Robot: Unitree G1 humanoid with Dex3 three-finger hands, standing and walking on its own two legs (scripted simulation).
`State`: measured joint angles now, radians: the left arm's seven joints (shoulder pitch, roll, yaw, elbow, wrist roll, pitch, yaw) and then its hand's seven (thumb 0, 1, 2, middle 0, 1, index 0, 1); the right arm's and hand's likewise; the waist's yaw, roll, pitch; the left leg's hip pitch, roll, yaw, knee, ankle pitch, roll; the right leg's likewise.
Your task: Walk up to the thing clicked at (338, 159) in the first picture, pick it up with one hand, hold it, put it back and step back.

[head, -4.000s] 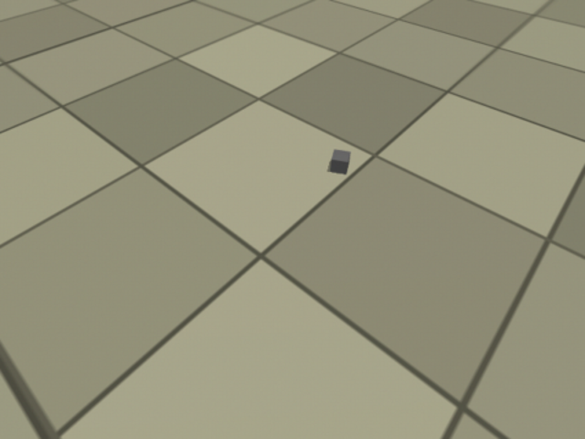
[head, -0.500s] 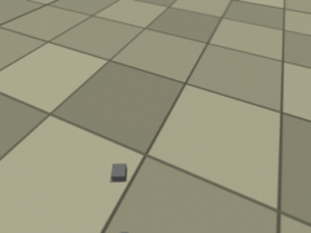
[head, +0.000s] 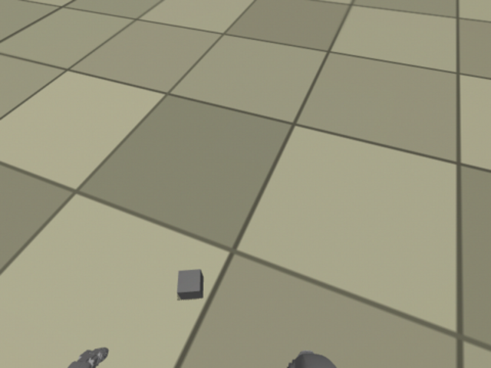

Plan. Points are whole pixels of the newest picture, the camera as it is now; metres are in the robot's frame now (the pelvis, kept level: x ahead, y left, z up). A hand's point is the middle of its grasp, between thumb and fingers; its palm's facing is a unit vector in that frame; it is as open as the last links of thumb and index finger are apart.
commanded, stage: walk up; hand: left
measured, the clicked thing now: (190, 284) +0.50 +0.26 -0.71
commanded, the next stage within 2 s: none
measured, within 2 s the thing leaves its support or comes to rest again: neither
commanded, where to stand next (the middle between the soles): +0.08 +0.01 m, yaw +0 degrees
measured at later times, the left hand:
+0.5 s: hand out of the picture +0.11 +0.26 -0.13, palm faces +0.03 -0.94 -0.33, open 7.4 cm
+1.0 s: hand out of the picture +0.11 +0.25 -0.12, palm faces +0.04 -0.94 -0.33, open 7.4 cm
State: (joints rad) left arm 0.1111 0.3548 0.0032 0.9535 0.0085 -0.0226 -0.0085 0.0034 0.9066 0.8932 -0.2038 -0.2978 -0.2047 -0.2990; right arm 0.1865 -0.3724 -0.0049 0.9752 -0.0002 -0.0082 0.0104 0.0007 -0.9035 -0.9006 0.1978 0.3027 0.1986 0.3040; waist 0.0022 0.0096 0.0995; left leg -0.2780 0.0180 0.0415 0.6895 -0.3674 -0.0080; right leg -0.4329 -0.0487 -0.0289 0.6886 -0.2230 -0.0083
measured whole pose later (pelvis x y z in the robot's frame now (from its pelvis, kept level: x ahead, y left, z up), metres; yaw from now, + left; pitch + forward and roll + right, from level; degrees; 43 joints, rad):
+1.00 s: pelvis +0.04 +0.00 +0.03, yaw +1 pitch -2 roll +0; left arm 0.07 0.33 0.02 1.17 0.01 -0.02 -0.01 0.00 0.91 0.89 -0.20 -0.30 -0.20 -0.30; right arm 0.10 -0.35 0.00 1.16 -0.01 0.00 0.01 0.00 -0.90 -0.90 0.20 0.30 0.20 0.30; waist 0.01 0.01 0.05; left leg -0.05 0.02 0.01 0.32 -0.23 -0.02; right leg -0.19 -0.03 -0.07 0.33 -0.10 0.00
